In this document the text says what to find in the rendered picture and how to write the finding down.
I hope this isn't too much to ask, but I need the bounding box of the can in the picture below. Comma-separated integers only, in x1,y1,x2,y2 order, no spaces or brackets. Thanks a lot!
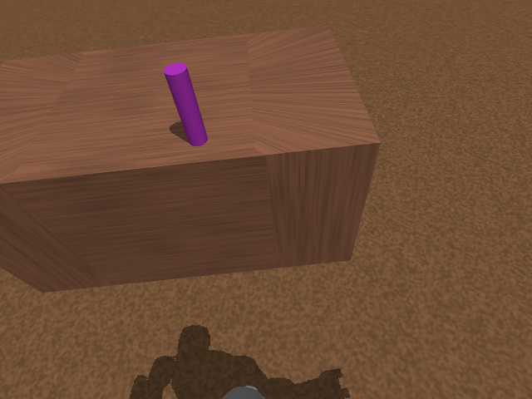
164,63,208,146

